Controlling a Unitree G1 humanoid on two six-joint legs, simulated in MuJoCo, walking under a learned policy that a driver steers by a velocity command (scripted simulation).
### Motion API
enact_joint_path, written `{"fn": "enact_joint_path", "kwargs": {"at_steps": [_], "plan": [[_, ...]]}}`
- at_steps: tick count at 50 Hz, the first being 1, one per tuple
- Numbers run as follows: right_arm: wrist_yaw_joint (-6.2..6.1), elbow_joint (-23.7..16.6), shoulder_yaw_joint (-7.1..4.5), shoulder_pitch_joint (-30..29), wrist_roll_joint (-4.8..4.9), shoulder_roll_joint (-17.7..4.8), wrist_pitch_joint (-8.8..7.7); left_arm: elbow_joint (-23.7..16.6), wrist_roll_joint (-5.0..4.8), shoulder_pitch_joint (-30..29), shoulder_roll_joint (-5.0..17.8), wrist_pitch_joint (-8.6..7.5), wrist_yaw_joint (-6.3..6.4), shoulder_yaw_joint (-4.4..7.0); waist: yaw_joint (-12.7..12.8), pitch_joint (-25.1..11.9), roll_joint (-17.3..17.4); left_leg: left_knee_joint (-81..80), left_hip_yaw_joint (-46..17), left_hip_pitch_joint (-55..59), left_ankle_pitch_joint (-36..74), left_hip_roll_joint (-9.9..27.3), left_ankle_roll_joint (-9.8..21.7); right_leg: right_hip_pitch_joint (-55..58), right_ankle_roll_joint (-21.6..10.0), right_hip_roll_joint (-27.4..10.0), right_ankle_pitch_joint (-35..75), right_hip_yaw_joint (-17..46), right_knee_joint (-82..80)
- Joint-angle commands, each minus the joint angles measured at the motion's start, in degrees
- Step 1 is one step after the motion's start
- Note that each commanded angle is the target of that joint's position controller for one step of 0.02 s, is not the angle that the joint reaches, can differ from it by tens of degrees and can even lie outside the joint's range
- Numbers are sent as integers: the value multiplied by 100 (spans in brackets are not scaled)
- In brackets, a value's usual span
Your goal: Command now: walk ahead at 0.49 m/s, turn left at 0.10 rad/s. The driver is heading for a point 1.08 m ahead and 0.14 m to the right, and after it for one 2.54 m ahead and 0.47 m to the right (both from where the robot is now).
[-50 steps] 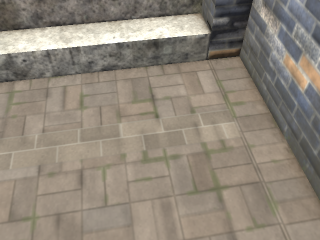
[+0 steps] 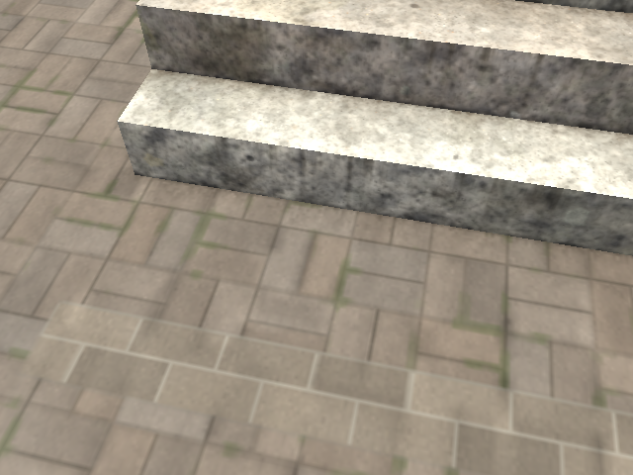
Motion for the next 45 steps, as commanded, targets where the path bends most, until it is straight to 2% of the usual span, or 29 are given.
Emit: {"fn": "enact_joint_path", "kwargs": {"at_steps": [1,3,6,10,12,14,16,17,18,19,20,21,22,23,24,25,26,27,28,31,34,38,42,44,45], "plan": [[-27,-419,-142,103,-26,-437,-60,-164,57,167,352,-55,-29,34,-97,-328,-352,-115,-143,-1198,512,755,-34,1069,-1026,-1604,302,1971,-1575],[-47,-483,-114,15,-51,-311,-1,-35,13,369,483,-66,-12,54,-118,-172,-435,-525,21,-1342,645,852,-144,837,-1093,-1551,716,1568,-1742],[-65,-772,-84,-718,-124,-310,-1,71,-15,647,718,-10,72,108,50,-5,-344,-1562,166,-1752,1442,918,-315,874,-1066,-1509,1058,1227,-1860],[1,-1000,-21,-1564,-78,-221,-59,207,-96,1040,824,73,127,107,339,80,-401,-3130,429,-1350,2531,649,-342,972,-777,-1275,1056,755,-1778],[53,-1120,-10,-1912,-27,-254,-71,311,-123,1282,866,111,126,109,477,155,-448,-3474,473,-1285,2587,559,-343,1213,-769,-1406,880,806,-1689],[120,-1269,-17,-2176,4,-324,-94,394,-132,1415,859,169,134,108,506,241,-482,-3754,421,-1417,2354,521,-246,1658,-732,-1622,856,920,-1515],[188,-1360,-50,-2208,4,-444,-135,424,-128,1395,927,239,160,138,397,218,-532,-3980,413,-1335,1920,464,-85,2045,-644,-1820,1107,1006,-1247],[205,-1341,-86,-2037,-2,-530,-153,414,-123,1320,982,273,171,156,259,113,-580,-4075,470,-1025,1724,385,-5,2135,-583,-1851,1496,998,-1026],[201,-1237,-162,-1610,-17,-669,-166,378,-114,1176,1022,304,178,160,-26,-143,-606,-4207,615,-362,1630,220,105,2115,-483,-1733,2345,861,-511],[167,-955,-307,-691,-22,-937,-167,334,-68,1117,907,329,179,113,-439,-710,-516,-4237,665,875,1688,139,282,1828,-337,-1424,2912,626,532],[108,-734,-440,474,-91,-1411,-154,149,53,1100,689,316,190,5,-833,-1621,102,-4113,-500,2656,1844,1186,686,679,-121,-1042,1625,309,2380],[148,-602,-520,789,-136,-1824,-110,133,-3,1890,-117,178,128,-219,-432,-2293,1720,-4743,-3159,4524,877,2379,1605,-1652,218,-29,-2065,271,4301],[157,-623,-374,776,-83,-1195,-107,228,-143,1674,533,55,105,-84,-611,-2185,1180,-5179,-3686,4413,224,2328,1517,-2344,139,-297,-2511,981,5027],[142,-712,-289,263,-62,-959,-116,43,-247,1076,885,-13,90,18,-530,-1299,813,-5262,-2783,3624,508,2129,1226,-2653,55,-594,-1989,889,5080],[146,-806,-240,-216,-79,-844,-110,-26,-209,740,846,-18,123,22,-351,-894,294,-5388,-2069,2787,1136,1889,1078,-2418,78,-881,-1431,738,4837],[173,-840,-201,-506,-108,-701,-110,-59,-109,570,772,17,150,48,-194,-572,97,-5580,-1592,2116,1612,1657,1001,-2193,123,-1041,-1109,690,4484],[186,-831,-166,-640,-158,-582,-132,-29,-96,707,671,99,152,61,4,-511,211,-5772,-1201,1739,1812,1513,924,-1851,144,-1189,-887,740,4280],[202,-785,-170,-654,-159,-552,-164,19,-116,834,530,189,154,48,83,-474,274,-5946,-956,1505,1912,1436,918,-1642,175,-1218,-767,725,4162],[205,-715,-185,-604,-151,-583,-205,47,-129,903,429,265,159,41,129,-417,268,-6061,-703,1356,2114,1407,940,-1592,207,-1226,-678,714,4082],[127,-495,-247,-374,-204,-749,-241,-95,-137,549,413,365,193,84,88,-133,154,-6257,-124,1323,2539,1400,898,-2074,279,-1156,-32,952,3619],[41,-392,-245,-317,-208,-795,-214,-245,-116,158,409,343,163,119,4,-30,149,-6333,393,1495,2642,1304,718,-2258,292,-1006,868,1029,2763],[-42,-255,-234,-144,-176,-883,-185,-519,-86,-563,278,319,44,65,-270,191,116,-6435,886,1780,2626,1308,526,-2154,238,-939,1528,619,1724],[-79,-50,-266,238,-129,-981,-24,-942,-106,-1230,194,298,-105,15,-497,395,42,-6091,1086,2799,3117,1617,480,-2658,104,-894,1002,335,1244],[-111,-51,-288,196,-101,-1054,79,-1131,-126,-1362,215,289,-205,23,-436,386,103,-5738,1211,3114,3825,1722,405,-2620,-6,-802,472,99,1096],[-134,-101,-305,77,-109,-1135,118,-1183,-132,-1276,270,293,-245,50,-322,273,202,-5440,1342,3107,4682,1698,334,-2280,-95,-659,215,-95,1044]]}}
